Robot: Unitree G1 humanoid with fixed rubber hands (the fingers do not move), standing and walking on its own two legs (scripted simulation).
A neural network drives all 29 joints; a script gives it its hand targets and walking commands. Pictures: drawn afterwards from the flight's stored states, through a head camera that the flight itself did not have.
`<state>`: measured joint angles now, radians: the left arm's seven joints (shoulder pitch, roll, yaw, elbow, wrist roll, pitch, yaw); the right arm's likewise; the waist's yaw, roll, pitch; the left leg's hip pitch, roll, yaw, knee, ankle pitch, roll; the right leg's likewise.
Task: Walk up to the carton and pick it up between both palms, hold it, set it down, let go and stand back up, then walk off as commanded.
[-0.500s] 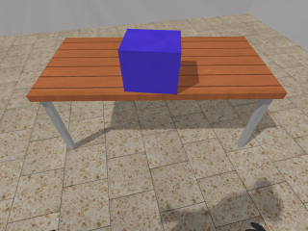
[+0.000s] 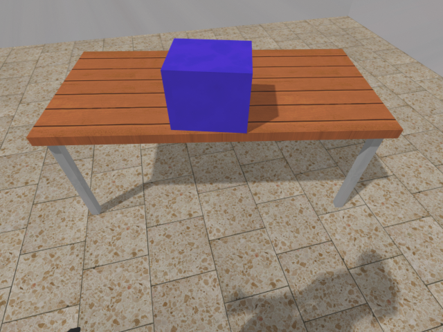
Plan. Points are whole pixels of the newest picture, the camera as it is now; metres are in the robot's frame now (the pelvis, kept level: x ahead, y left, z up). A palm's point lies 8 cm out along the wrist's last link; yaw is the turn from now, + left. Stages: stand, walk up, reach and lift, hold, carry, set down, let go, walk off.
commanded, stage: stand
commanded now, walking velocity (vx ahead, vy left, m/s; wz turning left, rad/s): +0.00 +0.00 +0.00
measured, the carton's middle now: (210, 86) +0.95 +0.04 -0.08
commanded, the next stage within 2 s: none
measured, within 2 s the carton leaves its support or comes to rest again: neither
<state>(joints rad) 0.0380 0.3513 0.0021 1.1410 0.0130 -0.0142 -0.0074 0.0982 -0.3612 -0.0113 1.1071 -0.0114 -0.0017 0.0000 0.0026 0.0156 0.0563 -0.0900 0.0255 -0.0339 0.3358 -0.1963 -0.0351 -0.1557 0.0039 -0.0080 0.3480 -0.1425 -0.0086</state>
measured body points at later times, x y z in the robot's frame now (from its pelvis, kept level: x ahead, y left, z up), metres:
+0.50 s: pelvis +0.01 +0.00 +0.00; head +0.01 -0.01 +0.45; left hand +0.12 +0.30 -0.12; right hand +0.10 -0.31 -0.13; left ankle +0.00 +0.14 -0.75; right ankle +0.03 -0.11 -0.75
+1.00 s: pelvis +0.02 +0.00 +0.00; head +0.03 -0.01 +0.45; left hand +0.12 +0.30 -0.12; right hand +0.11 -0.31 -0.13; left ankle +0.00 +0.14 -0.75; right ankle +0.03 -0.11 -0.75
